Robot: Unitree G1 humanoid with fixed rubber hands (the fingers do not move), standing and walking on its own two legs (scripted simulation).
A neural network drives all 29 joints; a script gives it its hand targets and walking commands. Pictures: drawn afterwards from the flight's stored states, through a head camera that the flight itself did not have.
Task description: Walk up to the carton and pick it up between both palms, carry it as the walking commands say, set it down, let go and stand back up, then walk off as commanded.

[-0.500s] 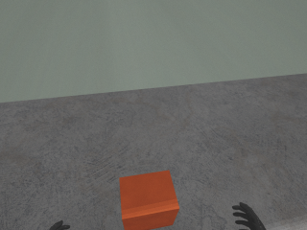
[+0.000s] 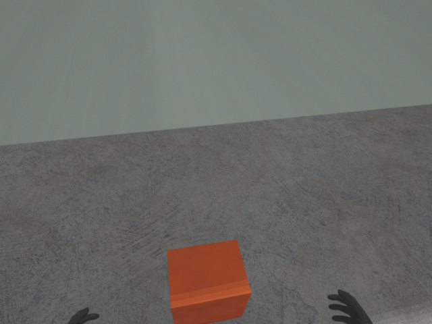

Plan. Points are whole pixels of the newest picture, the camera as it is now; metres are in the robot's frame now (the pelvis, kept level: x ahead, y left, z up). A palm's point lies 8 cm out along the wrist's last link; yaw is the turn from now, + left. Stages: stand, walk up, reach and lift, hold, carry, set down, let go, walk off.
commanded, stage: stand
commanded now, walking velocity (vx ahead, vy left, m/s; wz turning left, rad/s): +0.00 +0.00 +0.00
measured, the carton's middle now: (206, 285) +0.43 +0.03 -0.63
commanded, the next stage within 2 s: walk off in 0.16 s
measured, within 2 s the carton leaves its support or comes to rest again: neither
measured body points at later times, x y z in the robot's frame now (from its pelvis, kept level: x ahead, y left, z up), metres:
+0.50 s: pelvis +0.00 +0.00 +0.00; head -0.02 +0.02 +0.45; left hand +0.11 +0.28 -0.11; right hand +0.14 -0.26 -0.09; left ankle +0.02 +0.09 -0.74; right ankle -0.02 -0.10 -0.74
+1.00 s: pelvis -0.02 +0.19 -0.02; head -0.01 +0.23 +0.43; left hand +0.04 +0.49 -0.15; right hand +0.12 -0.06 -0.12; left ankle -0.01 +0.30 -0.74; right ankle -0.04 -0.01 -0.65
